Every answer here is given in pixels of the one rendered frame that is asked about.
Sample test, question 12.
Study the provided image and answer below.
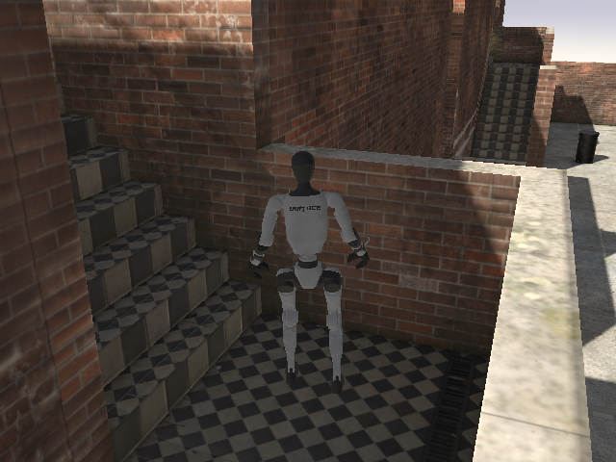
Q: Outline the humanoid robot torso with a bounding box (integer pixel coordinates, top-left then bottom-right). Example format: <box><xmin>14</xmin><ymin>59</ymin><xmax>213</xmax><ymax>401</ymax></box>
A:
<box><xmin>283</xmin><ymin>188</ymin><xmax>328</xmax><ymax>289</ymax></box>

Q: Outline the robot head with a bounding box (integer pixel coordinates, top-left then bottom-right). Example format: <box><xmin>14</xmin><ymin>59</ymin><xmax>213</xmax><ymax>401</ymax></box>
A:
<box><xmin>289</xmin><ymin>151</ymin><xmax>321</xmax><ymax>196</ymax></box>

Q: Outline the robot right upper arm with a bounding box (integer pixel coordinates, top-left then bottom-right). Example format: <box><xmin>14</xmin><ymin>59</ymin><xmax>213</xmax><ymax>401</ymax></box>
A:
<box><xmin>324</xmin><ymin>192</ymin><xmax>357</xmax><ymax>243</ymax></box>

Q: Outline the robot left upper arm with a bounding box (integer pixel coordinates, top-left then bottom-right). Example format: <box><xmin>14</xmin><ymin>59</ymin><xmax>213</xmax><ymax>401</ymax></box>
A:
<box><xmin>259</xmin><ymin>194</ymin><xmax>285</xmax><ymax>246</ymax></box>

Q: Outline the robot left hand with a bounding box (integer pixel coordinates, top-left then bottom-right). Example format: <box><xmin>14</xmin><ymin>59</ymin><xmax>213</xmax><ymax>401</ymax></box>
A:
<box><xmin>247</xmin><ymin>261</ymin><xmax>270</xmax><ymax>280</ymax></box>

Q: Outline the robot left forearm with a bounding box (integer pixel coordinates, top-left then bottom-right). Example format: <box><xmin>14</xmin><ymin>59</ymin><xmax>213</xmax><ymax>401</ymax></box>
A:
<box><xmin>250</xmin><ymin>232</ymin><xmax>269</xmax><ymax>266</ymax></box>

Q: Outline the robot right hand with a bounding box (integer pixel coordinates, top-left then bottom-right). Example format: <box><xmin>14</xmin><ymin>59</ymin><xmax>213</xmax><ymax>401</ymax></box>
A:
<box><xmin>347</xmin><ymin>251</ymin><xmax>370</xmax><ymax>269</ymax></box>

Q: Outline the robot right forearm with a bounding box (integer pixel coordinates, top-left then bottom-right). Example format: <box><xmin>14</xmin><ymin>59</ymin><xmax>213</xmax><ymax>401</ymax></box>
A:
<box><xmin>348</xmin><ymin>227</ymin><xmax>367</xmax><ymax>256</ymax></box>

